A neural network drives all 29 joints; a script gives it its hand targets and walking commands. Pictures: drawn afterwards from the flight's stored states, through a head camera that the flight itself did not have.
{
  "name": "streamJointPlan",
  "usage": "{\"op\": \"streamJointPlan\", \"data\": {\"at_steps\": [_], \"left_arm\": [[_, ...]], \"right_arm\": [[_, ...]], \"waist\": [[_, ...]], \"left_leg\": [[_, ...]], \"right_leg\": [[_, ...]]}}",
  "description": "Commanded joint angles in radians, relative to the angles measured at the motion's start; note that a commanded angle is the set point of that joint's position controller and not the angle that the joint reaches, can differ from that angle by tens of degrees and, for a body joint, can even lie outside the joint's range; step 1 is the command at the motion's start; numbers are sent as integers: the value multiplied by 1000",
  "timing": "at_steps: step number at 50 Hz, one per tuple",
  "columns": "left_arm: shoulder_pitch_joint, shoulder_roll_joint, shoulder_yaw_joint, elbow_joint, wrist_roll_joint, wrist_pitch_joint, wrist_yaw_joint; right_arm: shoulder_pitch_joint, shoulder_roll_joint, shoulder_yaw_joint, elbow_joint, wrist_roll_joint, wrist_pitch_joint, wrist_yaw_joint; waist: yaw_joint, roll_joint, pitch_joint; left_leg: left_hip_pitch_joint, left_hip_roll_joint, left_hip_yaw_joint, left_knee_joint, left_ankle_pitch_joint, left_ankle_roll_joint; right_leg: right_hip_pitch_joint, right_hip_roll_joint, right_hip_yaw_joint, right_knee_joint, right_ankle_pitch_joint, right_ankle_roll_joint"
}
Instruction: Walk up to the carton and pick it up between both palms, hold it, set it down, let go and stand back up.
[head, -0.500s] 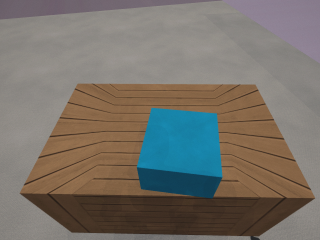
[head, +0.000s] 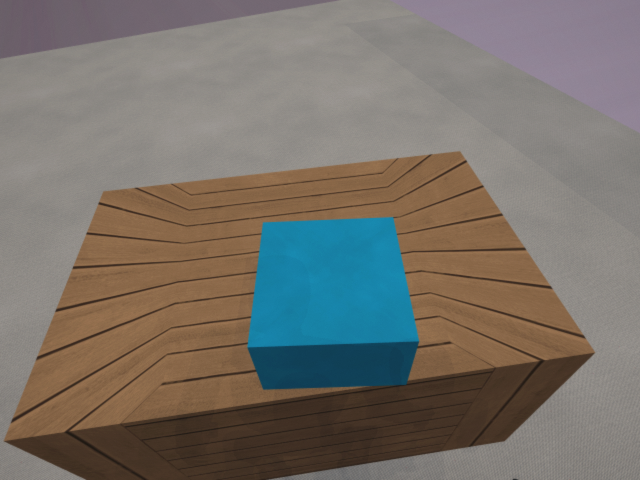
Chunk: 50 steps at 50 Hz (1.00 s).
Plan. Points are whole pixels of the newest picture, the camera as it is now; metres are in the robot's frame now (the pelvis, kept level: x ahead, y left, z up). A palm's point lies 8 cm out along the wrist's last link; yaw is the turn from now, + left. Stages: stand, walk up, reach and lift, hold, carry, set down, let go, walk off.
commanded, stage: walk up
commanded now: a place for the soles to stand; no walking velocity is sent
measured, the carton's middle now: (331, 299) +0.48 +0.02 -0.14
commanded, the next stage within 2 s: reach and lift in 1.42 s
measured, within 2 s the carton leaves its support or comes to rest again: neither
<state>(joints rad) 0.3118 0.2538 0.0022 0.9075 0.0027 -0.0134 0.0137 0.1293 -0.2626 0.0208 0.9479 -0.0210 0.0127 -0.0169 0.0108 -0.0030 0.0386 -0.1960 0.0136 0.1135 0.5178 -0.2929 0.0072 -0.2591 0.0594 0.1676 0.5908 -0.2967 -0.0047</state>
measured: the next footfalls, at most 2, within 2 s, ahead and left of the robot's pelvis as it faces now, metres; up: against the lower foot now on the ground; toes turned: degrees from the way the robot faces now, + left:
none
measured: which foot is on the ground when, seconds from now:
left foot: down 0.00-1.00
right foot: down 0.00-1.00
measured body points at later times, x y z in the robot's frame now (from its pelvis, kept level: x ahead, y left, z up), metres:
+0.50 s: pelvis +0.00 +0.00 -0.01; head +0.02 -0.02 +0.44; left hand +0.10 +0.26 -0.13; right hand +0.06 -0.28 -0.15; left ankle -0.01 +0.11 -0.73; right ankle +0.01 -0.12 -0.73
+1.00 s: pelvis +0.01 +0.00 +0.00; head +0.02 -0.01 +0.45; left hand +0.12 +0.25 -0.13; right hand +0.03 -0.27 -0.14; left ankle -0.01 +0.11 -0.73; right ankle +0.01 -0.11 -0.73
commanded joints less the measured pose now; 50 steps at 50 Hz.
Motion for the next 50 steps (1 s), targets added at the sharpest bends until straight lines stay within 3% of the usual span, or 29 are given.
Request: {"op": "streamJointPlan", "data": {"at_steps": [1, 12, 22, 25, 29, 31, 33, 34, 35, 36, 37, 38, 40, 41, 42, 43, 44, 47, 50], "left_arm": [[42, 139, 29, -54, -1, -9, 8], [44, 153, 30, -87, 1, -4, 15], [26, 166, 30, -116, 0, 1, 19], [29, 160, 27, -122, 2, 2, 19], [49, 149, 26, -133, 9, 4, 20], [59, 150, 28, -139, 9, 4, 19], [69, 166, 31, -143, 3, -1, 18], [68, 186, 36, -143, -2, -4, 18], [62, 209, 44, -145, -7, -4, 19], [48, 220, 50, -146, -7, 0, 23], [23, 217, 49, -146, -5, 5, 27], [-11, 204, 43, -149, -2, 11, 30], [-55, 152, 19, -141, 3, 17, 26], [-30, 124, 7, -128, 5, 13, 20], [20, 107, 3, -114, 10, 10, 18], [50, 106, 1, -98, 17, 11, 20], [55, 108, 0, -88, 19, 11, 21], [32, 120, 1, -76, 11, 7, 18], [36, 140, 0, -40, -4, 2, 18]], "right_arm": [[-22, -128, -25, -59, -1, -7, -2], [-1, -144, -26, -60, -4, 6, 0], [39, -146, -28, -67, -4, 11, 4], [52, -161, -33, -65, -7, 11, 4], [53, -188, -41, -62, -14, 16, 0], [38, -187, -40, -66, -16, 20, 1], [5, -164, -30, -74, -10, 27, 7], [0, -142, -25, -82, -6, 31, 11], [17, -119, -19, -86, -4, 34, 12], [36, -109, -15, -84, -2, 34, 11], [67, -105, -11, -81, 0, 27, 9], [100, -107, -7, -74, 4, 17, 8], [145, -136, -9, -49, 8, -11, 2], [139, -169, -17, -45, 5, -22, -3], [128, -197, -27, -39, 3, -23, -4], [103, -202, -31, -41, 1, -19, -7], [85, -193, -29, -44, 1, -15, -6], [63, -161, -21, -45, 2, -6, 4], [65, -138, -13, -29, 7, 1, 9]], "waist": [[-9, -26, -21], [-13, -32, -25], [-26, -55, -27], [-26, -32, -29], [-14, 15, -14], [-10, 16, -4], [-2, -37, 1], [-6, -91, 3], [-12, -138, 3], [-14, -158, 26], [-29, -170, 30], [-46, -170, 19], [-81, -127, -42], [-65, -80, -62], [-30, -25, -76], [-8, 1, -67], [0, 15, -51], [-1, 50, -6], [-5, 12, 23]], "left_leg": [[77, 115, -115, -107, 31, 76], [96, 133, -67, -79, 30, 84], [133, 114, -44, -47, 24, 79], [138, 151, -56, -71, 33, 96], [117, 248, -82, -111, 60, 144], [93, 250, -64, -86, 67, 143], [57, 158, -2, -2, 18, 95], [50, 81, 17, 66, -23, 60], [42, 17, -7, 110, -111, 28], [10, -16, -35, 110, -197, 13], [-5, -17, -62, 80, -226, 15], [10, 0, -78, 26, -181, 26], [145, 77, -100, -109, 52, 60], [172, 141, -137, -142, 138, 79], [180, 204, -187, -164, 207, 113], [170, 255, -207, -174, 251, 147], [153, 267, -198, -175, 267, 159], [56, 209, -120, -178, 162, 120], [89, 135, -60, -150, 114, 74]], "right_leg": [[-110, -80, 109, -89, 235, -45], [-145, -64, 136, -43, 260, -46], [-190, -59, 190, -54, 246, -60], [-193, -42, 150, -4, 248, -48], [-188, -31, 73, 89, 209, -20], [-174, -42, 77, 76, 213, -19], [-149, -63, 158, -18, 275, -37], [-161, -87, 264, -102, 267, -61], [-169, -120, 402, -201, 202, -100], [-156, -138, 481, -256, 150, -139], [-135, -147, 502, -261, 147, -169], [-123, -139, 470, -241, 173, -168], [-136, -77, 304, -135, 265, -84], [-130, -36, 211, -49, 285, -41], [-113, 1, 140, 19, 251, -13], [-101, -2, 100, 41, 192, -1], [-93, -14, 90, 35, 177, 0], [-34, -45, 110, -26, 254, -21], [-72, -57, 145, -79, 328, -35]]}}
